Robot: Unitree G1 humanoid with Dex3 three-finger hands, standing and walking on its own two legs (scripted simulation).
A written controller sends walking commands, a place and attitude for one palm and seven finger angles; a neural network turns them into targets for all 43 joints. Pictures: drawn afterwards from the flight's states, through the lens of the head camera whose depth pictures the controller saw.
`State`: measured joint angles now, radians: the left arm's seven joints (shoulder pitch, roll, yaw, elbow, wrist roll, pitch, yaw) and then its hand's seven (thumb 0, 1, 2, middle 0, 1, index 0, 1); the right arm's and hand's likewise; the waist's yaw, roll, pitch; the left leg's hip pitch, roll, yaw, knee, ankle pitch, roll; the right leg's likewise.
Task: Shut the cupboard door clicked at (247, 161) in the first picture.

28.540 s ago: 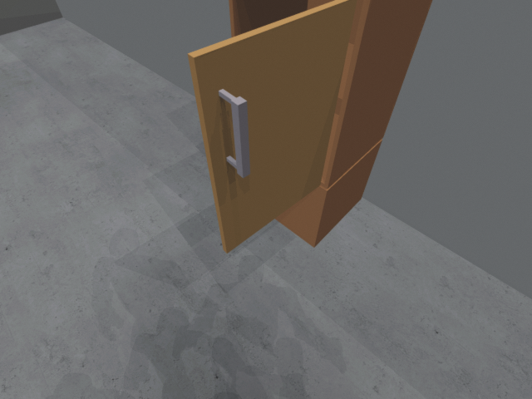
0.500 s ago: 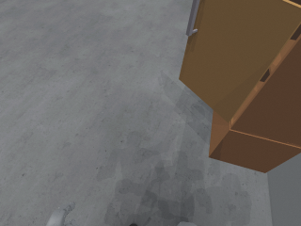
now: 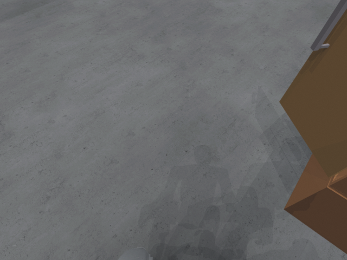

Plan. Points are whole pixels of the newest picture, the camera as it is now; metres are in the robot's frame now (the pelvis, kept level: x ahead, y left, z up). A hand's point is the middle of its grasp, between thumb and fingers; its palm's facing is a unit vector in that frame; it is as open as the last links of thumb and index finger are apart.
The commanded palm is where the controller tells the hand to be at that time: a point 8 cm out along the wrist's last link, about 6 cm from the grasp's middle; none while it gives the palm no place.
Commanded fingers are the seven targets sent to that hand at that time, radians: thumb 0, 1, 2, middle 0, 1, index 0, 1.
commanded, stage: walk to a spot facing it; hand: left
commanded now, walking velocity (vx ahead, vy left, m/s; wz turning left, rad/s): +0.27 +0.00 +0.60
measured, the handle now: (335, 24) +0.82 -0.47 +0.09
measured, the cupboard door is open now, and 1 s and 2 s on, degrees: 52 52 52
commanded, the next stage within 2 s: turn to face it in 1.24 s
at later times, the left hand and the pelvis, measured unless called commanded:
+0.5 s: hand (94, 226) +0.19 +0.22 -0.14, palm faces +0.20 -0.94 -0.27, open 7.3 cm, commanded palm none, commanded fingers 0.00 0.90 0.90 -0.20 -0.30 -0.20 -0.30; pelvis +0.10 -0.01 -0.01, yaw +14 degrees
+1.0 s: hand out of the picture +0.10 +0.20 -0.19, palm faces +0.61 -0.78 -0.16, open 7.4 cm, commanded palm none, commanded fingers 0.00 0.90 0.90 -0.20 -0.30 -0.20 -0.30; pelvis +0.26 +0.10 -0.02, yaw +35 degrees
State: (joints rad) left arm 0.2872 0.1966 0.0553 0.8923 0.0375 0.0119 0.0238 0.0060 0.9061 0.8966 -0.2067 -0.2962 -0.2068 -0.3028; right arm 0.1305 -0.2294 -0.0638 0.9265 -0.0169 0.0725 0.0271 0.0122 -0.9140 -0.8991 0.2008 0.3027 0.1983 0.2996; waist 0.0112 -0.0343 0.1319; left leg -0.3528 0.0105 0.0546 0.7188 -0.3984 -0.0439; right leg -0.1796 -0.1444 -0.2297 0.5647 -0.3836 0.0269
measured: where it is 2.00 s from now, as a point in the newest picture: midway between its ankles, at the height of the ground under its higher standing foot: (122, 180)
